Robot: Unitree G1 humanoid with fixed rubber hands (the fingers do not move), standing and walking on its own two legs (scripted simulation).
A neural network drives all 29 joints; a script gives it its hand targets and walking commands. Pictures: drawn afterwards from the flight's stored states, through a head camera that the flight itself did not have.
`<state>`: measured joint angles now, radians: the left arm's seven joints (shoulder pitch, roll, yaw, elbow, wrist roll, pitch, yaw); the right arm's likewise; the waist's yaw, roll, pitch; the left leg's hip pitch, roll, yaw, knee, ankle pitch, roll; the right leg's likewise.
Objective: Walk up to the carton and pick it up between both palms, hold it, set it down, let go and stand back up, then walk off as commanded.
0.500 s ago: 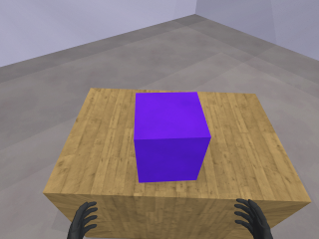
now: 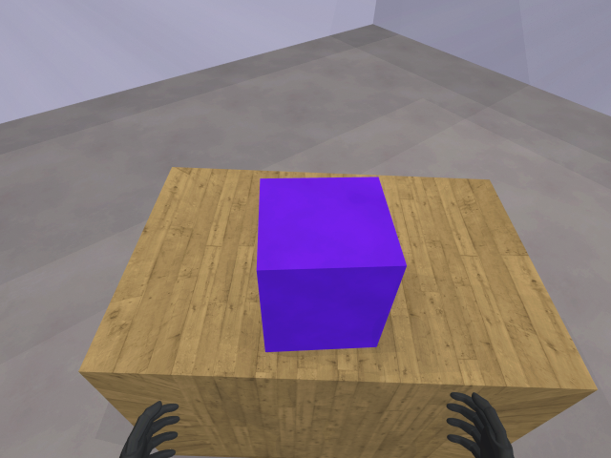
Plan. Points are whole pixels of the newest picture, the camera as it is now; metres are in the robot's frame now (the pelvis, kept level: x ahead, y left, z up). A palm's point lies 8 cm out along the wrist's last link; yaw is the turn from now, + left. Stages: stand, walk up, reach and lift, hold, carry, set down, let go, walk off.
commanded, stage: set down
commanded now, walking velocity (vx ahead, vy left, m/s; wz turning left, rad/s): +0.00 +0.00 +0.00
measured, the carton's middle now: (320, 266) +0.46 -0.01 -0.05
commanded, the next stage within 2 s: let go in 0.60 s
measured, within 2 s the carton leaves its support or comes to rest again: neither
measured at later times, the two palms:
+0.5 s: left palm out of the picture +0.12 +0.24 -0.09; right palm out of the picture +0.16 -0.23 -0.09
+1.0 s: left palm out of the picture +0.12 +0.24 -0.09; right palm out of the picture +0.16 -0.23 -0.09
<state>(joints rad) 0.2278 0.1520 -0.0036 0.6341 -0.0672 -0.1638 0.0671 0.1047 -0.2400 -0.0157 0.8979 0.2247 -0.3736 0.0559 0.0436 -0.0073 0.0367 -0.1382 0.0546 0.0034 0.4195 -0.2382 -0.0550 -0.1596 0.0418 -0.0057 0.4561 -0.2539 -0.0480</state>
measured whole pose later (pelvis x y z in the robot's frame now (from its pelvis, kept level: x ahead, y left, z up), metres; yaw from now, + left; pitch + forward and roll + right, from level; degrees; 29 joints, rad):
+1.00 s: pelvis +0.00 +0.00 +0.00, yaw +0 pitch -4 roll +1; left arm 0.23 0.22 0.00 0.57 -0.02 0.12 0.00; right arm 0.12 -0.20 -0.02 0.86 0.11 -0.20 -0.01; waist 0.04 -0.01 0.06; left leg -0.12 0.05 0.01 0.42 -0.24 -0.05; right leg -0.14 0.04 0.00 0.46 -0.25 -0.04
